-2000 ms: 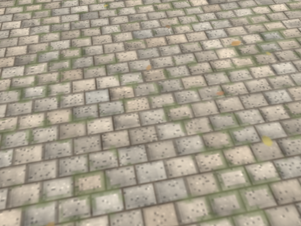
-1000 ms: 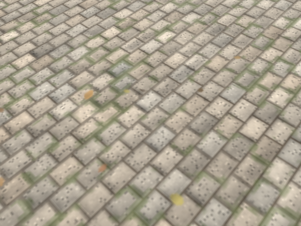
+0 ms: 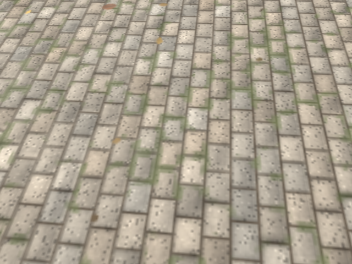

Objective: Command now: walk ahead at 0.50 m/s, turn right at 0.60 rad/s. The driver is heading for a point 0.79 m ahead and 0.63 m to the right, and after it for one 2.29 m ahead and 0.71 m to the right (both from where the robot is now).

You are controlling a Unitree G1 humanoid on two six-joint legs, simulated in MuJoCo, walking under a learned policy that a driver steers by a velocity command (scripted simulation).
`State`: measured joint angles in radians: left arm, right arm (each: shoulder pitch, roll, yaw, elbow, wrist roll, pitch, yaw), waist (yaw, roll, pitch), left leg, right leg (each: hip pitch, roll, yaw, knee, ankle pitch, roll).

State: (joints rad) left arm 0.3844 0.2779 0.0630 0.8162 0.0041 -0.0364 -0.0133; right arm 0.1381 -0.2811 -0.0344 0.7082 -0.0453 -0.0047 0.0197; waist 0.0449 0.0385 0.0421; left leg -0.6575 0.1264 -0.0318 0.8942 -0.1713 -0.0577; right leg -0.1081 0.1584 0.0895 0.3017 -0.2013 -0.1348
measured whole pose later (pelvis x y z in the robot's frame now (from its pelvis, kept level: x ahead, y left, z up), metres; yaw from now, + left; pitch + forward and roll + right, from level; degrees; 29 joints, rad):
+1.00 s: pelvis +0.51 -0.12 +0.00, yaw -30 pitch +0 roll +0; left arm 0.34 0.24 0.04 0.86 0.01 -0.05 -0.01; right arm 0.23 -0.27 -0.04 0.78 -0.04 -0.01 0.03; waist 0.01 0.04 0.04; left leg -0.60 0.13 0.01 0.99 -0.22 -0.01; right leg -0.10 0.12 -0.02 0.27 -0.17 -0.13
